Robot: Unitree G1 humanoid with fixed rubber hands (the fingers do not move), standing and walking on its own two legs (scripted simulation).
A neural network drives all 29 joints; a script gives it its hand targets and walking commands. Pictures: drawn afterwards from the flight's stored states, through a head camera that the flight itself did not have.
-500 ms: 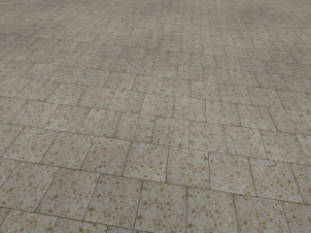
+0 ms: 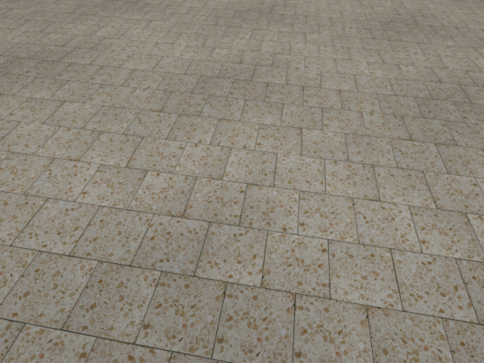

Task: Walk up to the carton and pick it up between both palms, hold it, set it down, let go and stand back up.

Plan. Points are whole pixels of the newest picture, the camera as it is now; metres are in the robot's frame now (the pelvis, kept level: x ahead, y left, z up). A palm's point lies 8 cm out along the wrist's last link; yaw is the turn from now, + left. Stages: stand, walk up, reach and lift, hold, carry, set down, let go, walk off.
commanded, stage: stand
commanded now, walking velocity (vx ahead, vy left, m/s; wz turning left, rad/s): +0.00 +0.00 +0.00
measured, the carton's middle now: out of the picture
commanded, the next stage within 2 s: walk up in 0.30 s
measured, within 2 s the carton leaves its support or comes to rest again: neither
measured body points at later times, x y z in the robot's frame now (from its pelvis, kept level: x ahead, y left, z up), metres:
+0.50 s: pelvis -0.01 -0.01 +0.00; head -0.01 +0.00 +0.45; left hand -0.05 +0.18 -0.17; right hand -0.05 -0.20 -0.16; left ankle -0.01 +0.13 -0.74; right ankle -0.01 -0.11 -0.74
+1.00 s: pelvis -0.03 -0.16 -0.01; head -0.02 -0.21 +0.43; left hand +0.15 +0.07 -0.12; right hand -0.03 -0.47 -0.16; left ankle +0.01 +0.00 -0.67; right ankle -0.04 -0.29 -0.74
